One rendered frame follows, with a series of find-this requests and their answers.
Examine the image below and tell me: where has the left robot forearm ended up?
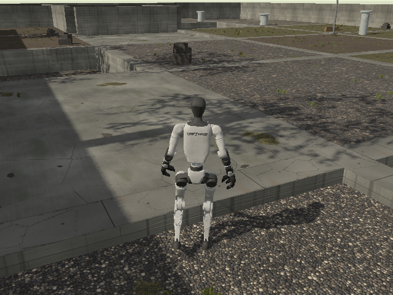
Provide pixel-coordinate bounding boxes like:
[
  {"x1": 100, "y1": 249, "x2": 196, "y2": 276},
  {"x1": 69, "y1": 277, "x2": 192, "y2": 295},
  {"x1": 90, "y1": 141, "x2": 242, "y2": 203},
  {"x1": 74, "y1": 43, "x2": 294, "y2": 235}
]
[{"x1": 162, "y1": 147, "x2": 173, "y2": 168}]

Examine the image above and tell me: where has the robot torso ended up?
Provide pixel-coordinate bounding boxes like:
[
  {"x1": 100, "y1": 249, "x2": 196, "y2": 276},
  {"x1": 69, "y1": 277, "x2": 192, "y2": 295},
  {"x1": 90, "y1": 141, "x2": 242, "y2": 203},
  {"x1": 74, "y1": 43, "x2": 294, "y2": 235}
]
[{"x1": 183, "y1": 121, "x2": 212, "y2": 184}]

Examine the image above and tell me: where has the robot left upper arm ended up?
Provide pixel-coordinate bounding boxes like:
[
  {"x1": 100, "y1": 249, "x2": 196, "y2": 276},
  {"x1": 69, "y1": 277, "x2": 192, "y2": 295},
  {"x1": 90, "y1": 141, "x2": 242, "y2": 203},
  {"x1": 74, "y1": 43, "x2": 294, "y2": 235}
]
[{"x1": 167, "y1": 123, "x2": 185, "y2": 157}]

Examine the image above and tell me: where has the robot left hand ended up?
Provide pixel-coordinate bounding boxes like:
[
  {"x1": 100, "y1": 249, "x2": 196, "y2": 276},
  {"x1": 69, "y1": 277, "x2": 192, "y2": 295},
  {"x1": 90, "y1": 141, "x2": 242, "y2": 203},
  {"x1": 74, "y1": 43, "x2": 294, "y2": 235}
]
[{"x1": 161, "y1": 165, "x2": 175, "y2": 177}]

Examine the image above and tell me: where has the right robot forearm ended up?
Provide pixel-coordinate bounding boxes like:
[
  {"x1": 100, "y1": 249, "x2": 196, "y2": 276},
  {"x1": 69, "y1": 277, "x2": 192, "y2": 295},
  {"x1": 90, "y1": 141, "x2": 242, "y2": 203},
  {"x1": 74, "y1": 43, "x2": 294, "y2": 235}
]
[{"x1": 222, "y1": 150, "x2": 234, "y2": 176}]

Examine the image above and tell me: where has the robot right hand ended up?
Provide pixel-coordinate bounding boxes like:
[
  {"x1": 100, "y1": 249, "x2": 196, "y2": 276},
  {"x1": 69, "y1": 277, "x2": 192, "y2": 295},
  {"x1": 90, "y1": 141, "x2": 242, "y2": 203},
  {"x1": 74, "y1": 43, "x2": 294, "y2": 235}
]
[{"x1": 222, "y1": 174, "x2": 236, "y2": 189}]

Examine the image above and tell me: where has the robot left shin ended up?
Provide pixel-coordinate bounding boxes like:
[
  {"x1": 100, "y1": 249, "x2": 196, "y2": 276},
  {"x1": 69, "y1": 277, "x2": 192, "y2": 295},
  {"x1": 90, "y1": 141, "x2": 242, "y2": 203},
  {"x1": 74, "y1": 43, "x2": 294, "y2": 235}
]
[{"x1": 174, "y1": 200, "x2": 183, "y2": 241}]

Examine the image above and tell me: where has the robot right upper arm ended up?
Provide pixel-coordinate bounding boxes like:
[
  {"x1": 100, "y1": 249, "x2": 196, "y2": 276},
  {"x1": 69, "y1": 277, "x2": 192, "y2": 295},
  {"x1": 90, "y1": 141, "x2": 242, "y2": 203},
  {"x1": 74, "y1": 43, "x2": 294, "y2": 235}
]
[{"x1": 211, "y1": 124, "x2": 227, "y2": 159}]

